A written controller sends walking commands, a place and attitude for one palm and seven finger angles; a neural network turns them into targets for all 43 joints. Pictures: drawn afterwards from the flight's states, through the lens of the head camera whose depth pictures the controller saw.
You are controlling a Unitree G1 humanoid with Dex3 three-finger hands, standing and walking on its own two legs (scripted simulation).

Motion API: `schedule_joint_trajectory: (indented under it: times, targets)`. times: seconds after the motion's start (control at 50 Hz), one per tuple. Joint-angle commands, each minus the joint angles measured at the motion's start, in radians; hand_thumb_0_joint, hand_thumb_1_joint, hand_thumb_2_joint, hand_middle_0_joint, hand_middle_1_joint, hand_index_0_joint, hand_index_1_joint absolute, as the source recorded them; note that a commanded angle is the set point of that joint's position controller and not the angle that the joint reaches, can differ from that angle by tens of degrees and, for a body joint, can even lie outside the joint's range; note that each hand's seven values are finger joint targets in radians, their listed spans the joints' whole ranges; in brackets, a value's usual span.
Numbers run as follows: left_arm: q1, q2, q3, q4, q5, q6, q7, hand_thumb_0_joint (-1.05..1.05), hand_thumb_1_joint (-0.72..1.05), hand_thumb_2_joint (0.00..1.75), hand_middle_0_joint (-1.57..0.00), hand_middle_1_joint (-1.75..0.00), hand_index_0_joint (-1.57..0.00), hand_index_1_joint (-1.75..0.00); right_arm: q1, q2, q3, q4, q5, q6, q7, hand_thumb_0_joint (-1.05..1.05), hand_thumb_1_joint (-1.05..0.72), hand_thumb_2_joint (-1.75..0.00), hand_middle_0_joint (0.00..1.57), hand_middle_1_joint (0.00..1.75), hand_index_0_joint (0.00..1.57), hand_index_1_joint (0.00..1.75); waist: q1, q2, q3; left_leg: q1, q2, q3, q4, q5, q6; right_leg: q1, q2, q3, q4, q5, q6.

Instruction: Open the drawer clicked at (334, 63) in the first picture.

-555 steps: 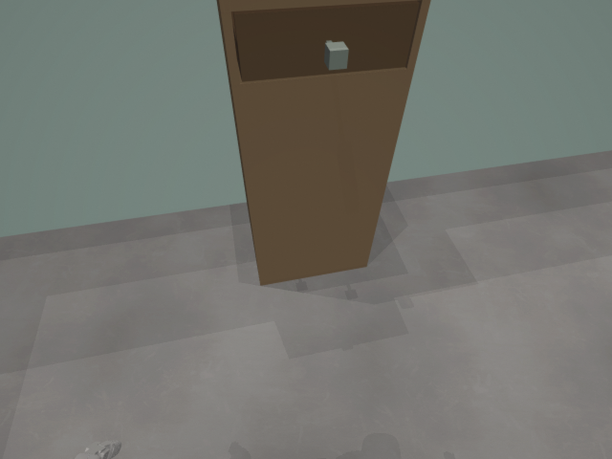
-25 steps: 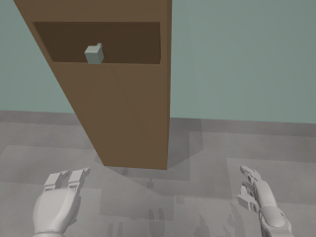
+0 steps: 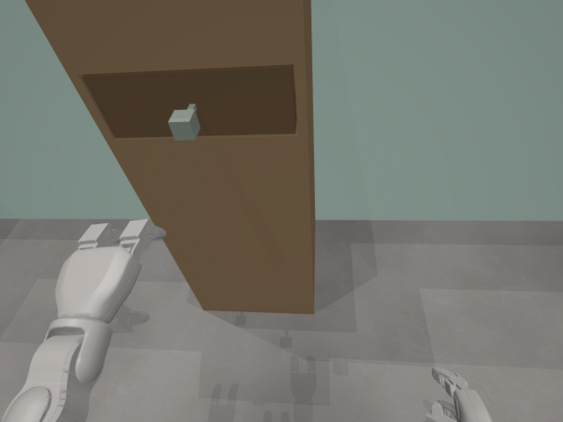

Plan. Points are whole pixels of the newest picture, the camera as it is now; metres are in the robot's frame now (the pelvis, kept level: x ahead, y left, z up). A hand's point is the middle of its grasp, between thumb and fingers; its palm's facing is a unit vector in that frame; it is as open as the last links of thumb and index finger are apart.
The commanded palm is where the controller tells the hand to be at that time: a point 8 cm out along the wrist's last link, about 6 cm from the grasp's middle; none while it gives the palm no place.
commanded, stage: raise the hand with hooked fingers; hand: left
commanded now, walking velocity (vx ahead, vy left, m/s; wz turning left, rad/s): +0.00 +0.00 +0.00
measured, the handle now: (187, 118) +0.57 +0.27 +0.13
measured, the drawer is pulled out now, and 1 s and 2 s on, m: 0.00 0.00 0.00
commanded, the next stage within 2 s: move the hooked fingers above the handle in 0.96 s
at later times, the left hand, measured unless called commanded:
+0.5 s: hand (84, 200) +0.29 +0.27 +0.21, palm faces +0.17 -0.03 -0.98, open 13.8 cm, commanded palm +0.25 +0.26 +0.27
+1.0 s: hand (93, 190) +0.29 +0.25 +0.22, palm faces +0.20 -0.04 -0.98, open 13.8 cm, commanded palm +0.25 +0.25 +0.28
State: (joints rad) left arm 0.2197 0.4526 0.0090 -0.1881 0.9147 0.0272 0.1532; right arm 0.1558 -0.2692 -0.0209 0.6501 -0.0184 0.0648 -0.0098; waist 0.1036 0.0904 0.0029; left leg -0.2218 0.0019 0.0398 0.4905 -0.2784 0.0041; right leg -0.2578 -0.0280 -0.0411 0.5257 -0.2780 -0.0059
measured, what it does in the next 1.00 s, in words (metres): stands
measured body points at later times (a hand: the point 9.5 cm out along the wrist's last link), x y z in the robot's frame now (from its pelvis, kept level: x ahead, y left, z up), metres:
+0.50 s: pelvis -0.02 +0.02 +0.01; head -0.02 -0.02 +0.46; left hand +0.28 +0.27 +0.26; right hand +0.23 -0.16 -0.08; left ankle -0.01 +0.12 -0.74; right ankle +0.00 -0.11 -0.74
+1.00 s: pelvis -0.03 +0.00 +0.01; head -0.03 -0.04 +0.45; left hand +0.27 +0.25 +0.28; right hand +0.18 -0.21 -0.10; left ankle -0.01 +0.12 -0.74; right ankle +0.00 -0.11 -0.74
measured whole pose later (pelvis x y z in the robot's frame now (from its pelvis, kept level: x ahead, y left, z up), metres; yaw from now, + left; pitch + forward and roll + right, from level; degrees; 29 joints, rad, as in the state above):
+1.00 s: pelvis -0.03 +0.00 +0.01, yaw +1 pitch -3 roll +1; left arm -0.33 0.62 0.03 -0.08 0.79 0.11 -0.19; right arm 0.12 -0.29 0.02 0.64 0.04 0.06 0.01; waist 0.11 0.11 0.03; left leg -0.17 -0.01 0.03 0.41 -0.19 0.01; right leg -0.21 -0.04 -0.05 0.45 -0.20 0.00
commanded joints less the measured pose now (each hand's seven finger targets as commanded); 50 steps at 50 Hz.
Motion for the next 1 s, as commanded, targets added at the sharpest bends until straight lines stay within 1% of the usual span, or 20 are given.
schedule_joint_trajectory:
  times: [0.0,0.1,0.18,0.24,0.32,0.36,0.4,0.48,0.5,0.52,0.56,0.62,0.7,0.78,0.8,0.82,0.86,0.88,0.92,0.98]
  targets:
    - [-0.314,0.21,0.115,-0.213,-0.001,0.021,0.023,0.0,-0.24,0.41,-0.28,-1.03,-0.28,-1.03,-0.202,-0.069,-0.017,-0.185,0.014,-0.068,-0.007,0.0,-0.9,-0.9,0.2,0.3,0.2,0.3,0.001,-0.039,-0.229,0.074,-0.028,-0.025,-0.076,0.291,0.021,0.139,0.019,0.019,-0.083,0.234,-0.025]
    - [-0.446,0.248,0.101,-0.207,-0.015,0.071,-0.058,0.0,-0.36,0.36,-0.29,-1.11,-0.29,-1.11,-0.227,-0.074,-0.002,-0.183,0.025,-0.053,0.0,0.0,-0.9,-0.9,0.2,0.3,0.2,0.3,0.004,-0.026,-0.219,0.101,-0.022,-0.042,-0.117,0.352,0.012,0.181,0.024,0.003,-0.097,0.257,-0.03]
    - [-0.497,0.296,0.134,-0.15,-0.038,0.112,-0.133,0.0,-0.45,0.32,-0.3,-1.17,-0.3,-1.17,-0.245,-0.08,0.01,-0.187,0.033,-0.036,0.008,0.0,-0.9,-0.9,0.2,0.3,0.2,0.3,0.011,-0.029,-0.189,0.096,-0.018,-0.043,-0.141,0.362,0.006,0.209,0.032,0.005,-0.119,0.264,-0.032]
    - [-0.59,0.309,0.119,-0.14,-0.048,0.126,-0.185,0.0,-0.5,0.3,-0.3,-1.2,-0.3,-1.2,-0.239,-0.083,0.017,-0.187,0.032,-0.025,0.012,0.0,-0.9,-0.9,0.2,0.3,0.2,0.3,0.006,-0.039,-0.195,0.105,-0.019,-0.04,-0.151,0.373,0.006,0.215,0.03,0.001,-0.127,0.271,-0.029]
    - [-0.705,0.328,0.109,-0.125,-0.056,0.132,-0.248,0.0,-0.5,0.3,-0.3,-1.2,-0.3,-1.2,-0.243,-0.085,0.025,-0.191,0.037,-0.02,0.017,0.0,-0.9,-0.9,0.2,0.3,0.2,0.3,-0.003,-0.038,-0.214,0.121,-0.018,-0.04,-0.153,0.355,0.007,0.207,0.032,-0.001,-0.135,0.241,-0.029]
    - [-0.776,0.345,0.106,-0.13,-0.058,0.128,-0.27,0.0,-0.5,0.3,-0.3,-1.2,-0.3,-1.2,-0.25,-0.087,0.029,-0.195,0.038,-0.02,0.018,0.0,-0.9,-0.9,0.2,0.3,0.2,0.3,-0.005,-0.013,-0.208,0.119,-0.017,-0.045,-0.159,0.334,0.005,0.193,0.032,0.0,-0.14,0.215,-0.031]
    - [-0.832,0.36,0.107,-0.106,-0.064,0.126,-0.295,0.0,-0.5,0.3,-0.3,-1.2,-0.3,-1.2,-0.247,-0.088,0.033,-0.195,0.04,-0.025,0.017,0.0,-0.9,-0.9,0.2,0.3,0.2,0.3,-0.007,-0.023,-0.217,0.116,-0.021,-0.046,-0.159,0.308,0.007,0.195,0.031,0.0,-0.143,0.191,-0.031]
    - [-0.944,0.428,0.153,-0.105,-0.071,0.118,-0.324,0.0,-0.5,0.3,-0.3,-1.2,-0.3,-1.2,-0.248,-0.094,0.033,-0.198,0.045,-0.035,0.017,0.0,-0.9,-0.9,0.2,0.3,0.2,0.3,-0.001,-0.008,-0.259,0.123,-0.021,-0.053,-0.152,0.314,0.006,0.201,0.034,0.007,-0.139,0.191,-0.034]
    - [-0.975,0.424,0.139,-0.07,-0.077,0.118,-0.334,0.0,-0.5,0.3,-0.3,-1.2,-0.3,-1.2,-0.241,-0.095,0.035,-0.191,0.043,-0.037,0.016,0.0,-0.9,-0.9,0.2,0.3,0.2,0.3,-0.005,-0.022,-0.255,0.116,-0.026,-0.052,-0.152,0.303,0.007,0.198,0.027,0.004,-0.141,0.184,-0.033]
    - [-0.978,0.432,0.148,-0.041,-0.084,0.12,-0.343,0.0,-0.5,0.3,-0.3,-1.2,-0.3,-1.2,-0.231,-0.099,0.032,-0.187,0.046,-0.037,0.015,0.0,-0.9,-0.9,0.2,0.3,0.2,0.3,-0.004,-0.027,-0.244,0.111,-0.025,-0.05,-0.152,0.308,0.007,0.194,0.026,0.004,-0.141,0.193,-0.033]
    - [-0.895,0.393,0.126,0.03,-0.096,0.133,-0.37,0.0,-0.5,0.3,-0.3,-1.2,-0.3,-1.2,-0.223,-0.102,0.031,-0.192,0.052,-0.032,0.018,0.0,-0.9,-0.9,0.2,0.3,0.2,0.3,0.0,-0.062,-0.214,0.089,-0.026,-0.04,-0.154,0.286,0.008,0.183,0.024,0.001,-0.143,0.19,-0.029]
    - [-0.831,0.377,0.116,0.002,-0.108,0.129,-0.407,0.0,-0.5,0.3,-0.3,-1.2,-0.3,-1.2,-0.22,-0.109,0.03,-0.217,0.056,-0.029,0.027,0.0,-0.9,-0.9,0.2,0.3,0.2,0.3,0.004,-0.096,-0.219,0.068,-0.024,-0.029,-0.149,0.28,0.013,0.194,0.02,0.002,-0.133,0.204,-0.026]
    - [-0.858,0.411,0.145,-0.102,-0.107,0.086,-0.403,0.0,-0.5,0.3,-0.3,-1.2,-0.3,-1.2,-0.226,-0.106,0.028,-0.237,0.052,-0.04,0.03,0.0,-0.9,-0.9,0.2,0.3,0.2,0.3,0.003,-0.073,-0.258,0.075,-0.028,-0.028,-0.143,0.246,0.019,0.192,0.019,0.009,-0.13,0.159,-0.021]
    - [-0.893,0.476,0.232,-0.129,-0.121,0.046,-0.346,0.0,-0.5,0.3,-0.3,-1.2,-0.3,-1.2,-0.212,-0.106,0.021,-0.215,0.048,-0.058,0.022,0.0,-0.9,-0.9,0.2,0.3,0.2,0.3,0.013,-0.042,-0.252,0.071,-0.028,-0.035,-0.142,0.232,0.017,0.184,0.026,0.012,-0.136,0.125,-0.023]
    - [-0.91,0.473,0.23,-0.124,-0.119,0.042,-0.329,0.0,-0.5,0.3,-0.3,-1.2,-0.3,-1.2,-0.215,-0.102,0.022,-0.211,0.047,-0.062,0.02,0.0,-0.9,-0.9,0.2,0.3,0.2,0.3,0.015,-0.022,-0.248,0.068,-0.031,-0.032,-0.145,0.227,0.016,0.183,0.022,0.015,-0.137,0.117,-0.024]
    - [-0.906,0.473,0.243,-0.105,-0.124,0.041,-0.313,0.0,-0.5,0.3,-0.3,-1.2,-0.3,-1.2,-0.205,-0.1,0.019,-0.202,0.046,-0.066,0.019,0.0,-0.9,-0.9,0.2,0.3,0.2,0.3,0.018,-0.037,-0.244,0.065,-0.032,-0.035,-0.144,0.23,0.014,0.186,0.021,0.014,-0.138,0.121,-0.025]
    - [-0.902,0.459,0.233,-0.071,-0.123,0.054,-0.291,0.0,-0.5,0.3,-0.3,-1.2,-0.3,-1.2,-0.209,-0.101,0.017,-0.192,0.049,-0.066,0.018,0.0,-0.9,-0.9,0.2,0.3,0.2,0.3,0.02,-0.017,-0.246,0.063,-0.035,-0.028,-0.142,0.243,0.011,0.188,0.019,0.019,-0.138,0.139,-0.026]
    - [-0.895,0.459,0.238,-0.054,-0.123,0.066,-0.286,0.0,-0.5,0.3,-0.3,-1.2,-0.3,-1.2,-0.216,-0.103,0.015,-0.189,0.052,-0.067,0.018,0.0,-0.9,-0.9,0.2,0.3,0.2,0.3,0.02,-0.036,-0.246,0.059,-0.033,-0.025,-0.137,0.236,0.011,0.193,0.02,0.026,-0.141,0.137,-0.025]
    - [-0.89,0.415,0.183,-0.038,-0.119,0.088,-0.288,0.0,-0.5,0.3,-0.3,-1.2,-0.3,-1.2,-0.222,-0.104,0.018,-0.188,0.056,-0.064,0.019,0.0,-0.9,-0.9,0.2,0.3,0.2,0.3,0.012,-0.034,-0.233,0.05,-0.036,-0.02,-0.142,0.222,0.01,0.184,0.014,0.022,-0.139,0.131,-0.023]
    - [-0.864,0.379,0.135,-0.043,-0.112,0.123,-0.315,0.0,-0.5,0.3,-0.3,-1.2,-0.3,-1.2,-0.24,-0.106,0.021,-0.202,0.063,-0.059,0.017,0.0,-0.9,-0.9,0.2,0.3,0.2,0.3,0.002,-0.067,-0.246,0.052,-0.037,-0.013,-0.13,0.208,0.015,0.189,0.012,0.033,-0.14,0.134,-0.018]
